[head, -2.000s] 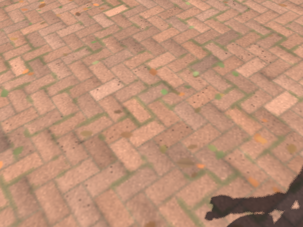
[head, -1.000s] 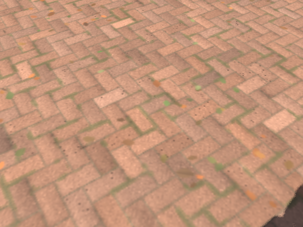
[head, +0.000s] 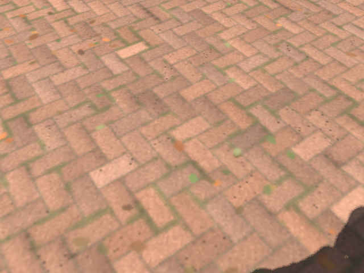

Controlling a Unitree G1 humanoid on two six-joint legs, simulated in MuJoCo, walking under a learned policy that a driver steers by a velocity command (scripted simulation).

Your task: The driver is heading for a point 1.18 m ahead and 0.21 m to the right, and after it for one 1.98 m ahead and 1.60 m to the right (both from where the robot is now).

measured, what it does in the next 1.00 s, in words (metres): walks ahead: right foot, then left foot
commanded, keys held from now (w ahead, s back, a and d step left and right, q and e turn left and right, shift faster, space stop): w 0.82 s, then w+e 0.18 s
